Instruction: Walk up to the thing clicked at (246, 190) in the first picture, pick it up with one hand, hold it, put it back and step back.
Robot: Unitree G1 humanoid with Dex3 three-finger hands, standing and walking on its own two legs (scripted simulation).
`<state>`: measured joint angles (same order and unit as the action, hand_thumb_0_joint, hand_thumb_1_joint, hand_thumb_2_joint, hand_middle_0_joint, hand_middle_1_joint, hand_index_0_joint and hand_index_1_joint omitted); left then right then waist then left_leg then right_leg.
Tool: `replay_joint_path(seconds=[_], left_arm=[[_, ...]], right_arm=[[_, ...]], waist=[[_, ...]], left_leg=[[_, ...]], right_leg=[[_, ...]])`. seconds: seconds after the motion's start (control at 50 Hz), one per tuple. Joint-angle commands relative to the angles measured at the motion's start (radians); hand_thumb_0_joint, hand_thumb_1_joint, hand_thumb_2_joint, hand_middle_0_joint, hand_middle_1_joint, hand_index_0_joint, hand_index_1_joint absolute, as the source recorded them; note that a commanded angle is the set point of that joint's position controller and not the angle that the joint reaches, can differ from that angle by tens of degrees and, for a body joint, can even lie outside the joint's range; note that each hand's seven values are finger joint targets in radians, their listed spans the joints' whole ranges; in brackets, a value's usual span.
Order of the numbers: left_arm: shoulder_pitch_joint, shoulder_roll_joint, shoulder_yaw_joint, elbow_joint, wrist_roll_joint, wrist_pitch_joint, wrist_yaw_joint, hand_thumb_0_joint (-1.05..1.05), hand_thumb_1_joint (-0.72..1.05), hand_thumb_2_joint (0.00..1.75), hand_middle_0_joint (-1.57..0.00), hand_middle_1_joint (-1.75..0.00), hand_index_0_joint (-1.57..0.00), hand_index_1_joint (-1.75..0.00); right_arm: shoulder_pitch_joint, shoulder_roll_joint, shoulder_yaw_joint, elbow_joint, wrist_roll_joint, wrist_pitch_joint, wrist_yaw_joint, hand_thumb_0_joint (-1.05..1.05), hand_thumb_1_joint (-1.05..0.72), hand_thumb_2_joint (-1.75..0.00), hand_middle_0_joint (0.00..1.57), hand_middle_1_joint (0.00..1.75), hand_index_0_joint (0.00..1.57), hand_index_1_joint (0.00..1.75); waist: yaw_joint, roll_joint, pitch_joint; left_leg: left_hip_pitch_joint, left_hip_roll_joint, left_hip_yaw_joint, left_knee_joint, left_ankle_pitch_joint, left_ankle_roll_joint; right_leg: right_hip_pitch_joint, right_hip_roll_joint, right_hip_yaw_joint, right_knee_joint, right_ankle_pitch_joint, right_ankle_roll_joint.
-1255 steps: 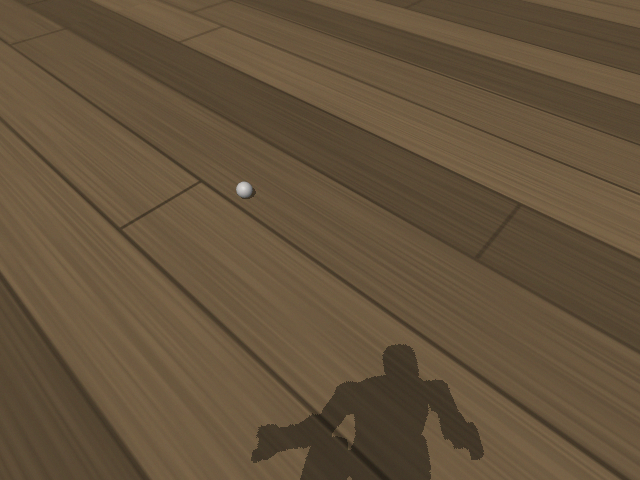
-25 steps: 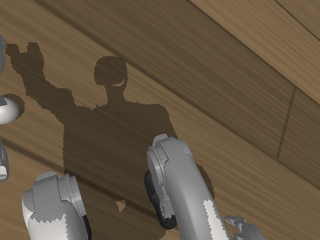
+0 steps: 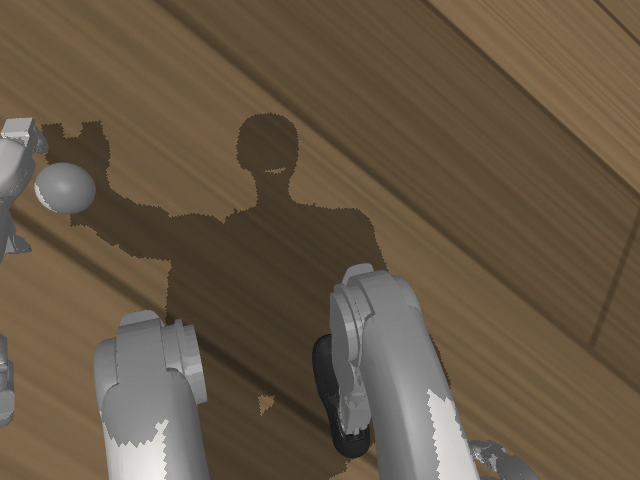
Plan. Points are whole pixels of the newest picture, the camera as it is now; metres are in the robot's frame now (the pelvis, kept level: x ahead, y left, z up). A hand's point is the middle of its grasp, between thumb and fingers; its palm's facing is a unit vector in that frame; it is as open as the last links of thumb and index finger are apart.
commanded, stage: close in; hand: left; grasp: from above
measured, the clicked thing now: (66, 188) +0.52 +0.26 -0.29
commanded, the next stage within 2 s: rest palm in 0.04 s
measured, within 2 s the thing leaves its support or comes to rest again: neither
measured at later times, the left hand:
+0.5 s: hand (51, 189) +0.50 +0.26 -0.23, palm faces -0.49 -0.08 -0.87, open 13.6 cm
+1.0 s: hand (57, 191) +0.51 +0.26 -0.25, palm faces -0.45 -0.08 -0.89, open 12.9 cm
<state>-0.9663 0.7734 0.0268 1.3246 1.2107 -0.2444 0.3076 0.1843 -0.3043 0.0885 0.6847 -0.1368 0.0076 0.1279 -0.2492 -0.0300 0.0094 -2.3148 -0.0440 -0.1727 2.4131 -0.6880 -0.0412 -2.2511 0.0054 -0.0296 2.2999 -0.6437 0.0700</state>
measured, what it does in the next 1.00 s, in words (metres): stands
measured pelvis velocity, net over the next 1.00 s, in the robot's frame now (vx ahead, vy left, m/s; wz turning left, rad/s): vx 0.01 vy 0.01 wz -0.09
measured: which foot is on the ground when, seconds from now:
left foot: down 0.00-1.00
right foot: down 0.00-1.00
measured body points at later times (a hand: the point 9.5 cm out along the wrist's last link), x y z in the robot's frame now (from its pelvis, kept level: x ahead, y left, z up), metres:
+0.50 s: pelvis +0.00 +0.01 -0.01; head +0.28 +0.09 +0.33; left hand +0.52 +0.26 -0.18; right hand +0.00 -0.25 -0.08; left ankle +0.07 +0.13 -0.30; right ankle +0.11 -0.14 -0.30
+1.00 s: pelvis +0.01 +0.01 -0.02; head +0.30 +0.10 +0.31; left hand +0.53 +0.26 -0.20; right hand +0.02 -0.26 -0.08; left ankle +0.07 +0.13 -0.30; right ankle +0.11 -0.14 -0.30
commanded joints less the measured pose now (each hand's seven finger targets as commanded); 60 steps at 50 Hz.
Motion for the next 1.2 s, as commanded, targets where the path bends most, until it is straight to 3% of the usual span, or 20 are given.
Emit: replay_joint_path(seconds=[0.0,0.04,0.16,0.2,0.38,0.48,0.52,0.56,0.6,0.66,0.74,0.76,0.8,0.84,0.88,0.96,1.04,1.08,1.12,1.18], left_arm=[[-0.485,0.131,-0.026,-0.008,0.044,-0.010,0.123,0.00,-0.45,0.93,-0.08,-1.07,-0.11,-1.03],[-0.521,0.131,-0.033,0.058,0.067,0.010,0.147,0.00,-0.43,1.00,-0.09,-1.10,-0.12,-1.07],[-0.520,0.194,-0.002,0.213,0.118,0.082,0.189,0.00,-0.43,0.92,-0.07,-1.09,-0.10,-1.06],[-0.502,0.178,-0.007,0.257,0.121,0.103,0.187,0.00,-0.43,0.90,-0.06,-1.10,-0.10,-1.05],[-0.504,0.294,0.061,0.200,0.085,0.115,0.191,0.00,-0.47,0.94,-0.07,-1.05,-0.09,-1.03],[-0.503,0.347,0.092,0.185,0.082,0.074,0.200,0.00,-0.45,0.93,-0.08,-1.03,-0.10,-1.01],[-0.484,0.341,0.098,0.215,0.083,0.063,0.207,0.00,-0.44,0.94,-0.10,-1.03,-0.11,-1.01],[-0.454,0.319,0.079,0.209,0.089,0.050,0.210,0.00,-0.43,0.97,-0.11,-1.04,-0.12,-1.02],[-0.454,0.327,0.075,0.239,0.091,0.043,0.214,0.00,-0.41,0.99,-0.12,-1.05,-0.14,-1.03],[-0.455,0.368,0.097,0.189,0.097,0.036,0.219,0.00,-0.38,1.03,-0.15,-1.07,-0.16,-1.05],[-0.441,0.372,0.107,0.231,0.111,0.035,0.243,0.00,-0.36,0.99,-0.16,-1.06,-0.17,-1.04],[-0.447,0.355,0.088,0.203,0.108,0.033,0.248,0.00,-0.36,0.98,-0.16,-1.05,-0.17,-1.03],[-0.464,0.325,0.068,0.230,0.105,0.036,0.258,0.00,-0.36,0.98,-0.14,-1.06,-0.16,-1.04],[-0.457,0.344,0.073,0.271,0.115,0.041,0.264,0.00,-0.37,0.98,-0.13,-1.09,-0.15,-1.06],[-0.447,0.395,0.103,0.243,0.117,0.044,0.280,0.00,-0.37,0.99,-0.14,-1.08,-0.16,-1.06],[-0.454,0.329,0.050,0.289,0.115,0.055,0.295,0.00,-0.41,1.01,-0.11,-1.11,-0.13,-1.08],[-0.460,0.383,0.084,0.271,0.110,0.071,0.301,0.00,-0.42,1.02,-0.12,-1.08,-0.13,-1.07],[-0.471,0.347,0.060,0.313,0.103,0.076,0.300,0.00,-0.42,1.02,-0.13,-1.10,-0.14,-1.08],[-0.454,0.378,0.081,0.304,0.098,0.081,0.305,0.00,-0.43,1.02,-0.10,-1.12,-0.12,-1.10],[-0.445,0.384,0.088,0.335,0.099,0.081,0.296,0.00,-0.44,1.03,-0.10,-1.12,-0.12,-1.10]], right_arm=[[0.219,-0.240,-0.078,0.044,-0.009,-0.006,-0.016,0.00,-0.90,-0.89,0.20,0.30,0.20,0.30],[0.222,-0.247,-0.070,0.046,-0.013,-0.017,-0.016,0.00,-0.90,-0.89,0.20,0.30,0.20,0.30],[0.185,-0.266,-0.042,0.018,-0.022,-0.039,-0.009,0.00,-0.90,-0.90,0.20,0.30,0.20,0.30],[0.189,-0.263,-0.033,0.000,-0.025,-0.048,-0.002,0.00,-0.90,-0.90,0.20,0.30,0.20,0.30],[0.194,-0.286,-0.002,-0.037,-0.027,-0.078,0.012,0.00,-0.89,-0.90,0.20,0.30,0.20,0.30],[0.216,-0.291,0.016,-0.025,-0.041,-0.096,0.020,0.00,-0.89,-0.90,0.20,0.30,0.20,0.30],[0.222,-0.295,0.021,-0.016,-0.051,-0.104,0.025,0.00,-0.89,-0.90,0.20,0.30,0.20,0.30],[0.237,-0.299,0.022,-0.007,-0.055,-0.110,0.028,0.00,-0.89,-0.90,0.20,0.30,0.20,0.30],[0.227,-0.304,0.026,-0.012,-0.063,-0.117,0.036,0.00,-0.89,-0.90,0.20,0.30,0.20,0.30],[0.245,-0.314,0.025,0.001,-0.067,-0.121,0.043,0.00,-0.89,-0.90,0.20,0.30,0.20,0.30],[0.251,-0.327,0.034,-0.001,-0.082,-0.126,0.059,0.00,-0.89,-0.90,0.20,0.30,0.20,0.30],[0.232,-0.316,0.035,-0.007,-0.077,-0.128,0.060,0.00,-0.89,-0.90,0.20,0.30,0.20,0.30],[0.226,-0.319,0.038,-0.001,-0.084,-0.135,0.066,0.00,-0.89,-0.90,0.20,0.30,0.20,0.30],[0.223,-0.329,0.042,0.002,-0.088,-0.147,0.073,0.00,-0.90,-0.90,0.20,0.30,0.20,0.30],[0.213,-0.335,0.038,0.003,-0.083,-0.147,0.072,0.00,-0.90,-0.90,0.20,0.30,0.20,0.30],[0.199,-0.332,0.048,0.000,-0.087,-0.159,0.082,0.00,-0.90,-0.90,0.20,0.30,0.20,0.30],[0.202,-0.347,0.044,0.000,-0.083,-0.164,0.085,0.00,-0.90,-0.90,0.20,0.30,0.20,0.30],[0.190,-0.340,0.059,-0.005,-0.087,-0.172,0.092,0.00,-0.90,-0.90,0.20,0.30,0.20,0.30],[0.190,-0.349,0.056,-0.009,-0.081,-0.172,0.089,0.00,-0.90,-0.90,0.20,0.30,0.20,0.30],[0.196,-0.358,0.058,-0.010,-0.083,-0.174,0.091,0.00,-0.90,-0.90,0.20,0.30,0.20,0.30]], waist=[[-0.125,0.367,-0.641],[-0.141,0.346,-0.608],[-0.117,0.401,-0.659],[-0.142,0.375,-0.643],[-0.133,0.440,-0.694],[-0.159,0.402,-0.649],[-0.177,0.401,-0.615],[-0.163,0.424,-0.644],[-0.181,0.419,-0.604],[-0.169,0.456,-0.644],[-0.189,0.437,-0.604],[-0.169,0.458,-0.627],[-0.193,0.454,-0.594],[-0.213,0.430,-0.549],[-0.178,0.444,-0.585],[-0.209,0.455,-0.563],[-0.196,0.468,-0.579],[-0.221,0.431,-0.539],[-0.200,0.452,-0.573],[-0.215,0.433,-0.520]], left_leg=[[0.501,0.017,0.120,-0.255,0.093,0.053],[0.479,0.017,0.110,-0.258,0.081,0.058],[0.535,0.017,0.096,-0.272,0.162,0.051],[0.504,0.016,0.106,-0.244,0.179,0.060],[0.526,0.025,0.086,-0.232,0.218,0.052],[0.438,0.028,0.097,-0.188,0.191,0.065],[0.453,0.033,0.085,-0.185,0.176,0.061],[0.491,0.031,0.081,-0.190,0.215,0.053],[0.465,0.033,0.081,-0.170,0.197,0.055],[0.503,0.036,0.076,-0.173,0.247,0.050],[0.486,0.040,0.068,-0.165,0.249,0.050],[0.501,0.039,0.070,-0.172,0.247,0.048],[0.502,0.042,0.066,-0.161,0.249,0.047],[0.477,0.042,0.067,-0.146,0.223,0.054],[0.483,0.042,0.065,-0.163,0.224,0.054],[0.501,0.046,0.060,-0.158,0.235,0.048],[0.505,0.048,0.057,-0.162,0.241,0.049],[0.470,0.050,0.056,-0.149,0.217,0.055],[0.491,0.047,0.054,-0.162,0.234,0.050],[0.460,0.049,0.045,-0.159,0.209,0.051]], right_leg=[[0.248,0.029,-0.145,-0.229,0.131,-0.100],[0.221,0.026,-0.152,-0.226,0.128,-0.100],[0.224,0.023,-0.159,-0.171,0.201,-0.106],[0.251,0.025,-0.152,-0.178,0.218,-0.102],[0.299,0.029,-0.154,-0.146,0.240,-0.104],[0.346,0.037,-0.158,-0.152,0.227,-0.094],[0.315,0.041,-0.172,-0.144,0.214,-0.096],[0.327,0.040,-0.179,-0.144,0.240,-0.097],[0.318,0.043,-0.184,-0.141,0.235,-0.096],[0.356,0.044,-0.187,-0.136,0.274,-0.095],[0.354,0.048,-0.202,-0.131,0.277,-0.094],[0.356,0.049,-0.198,-0.130,0.277,-0.096],[0.329,0.050,-0.205,-0.129,0.283,-0.093],[0.320,0.052,-0.205,-0.128,0.273,-0.089],[0.347,0.054,-0.202,-0.137,0.268,-0.092],[0.327,0.056,-0.212,-0.126,0.281,-0.092],[0.348,0.056,-0.208,-0.134,0.280,-0.092],[0.345,0.058,-0.210,-0.133,0.273,-0.088],[0.352,0.057,-0.210,-0.133,0.279,-0.091],[0.325,0.054,-0.215,-0.130,0.256,-0.091]])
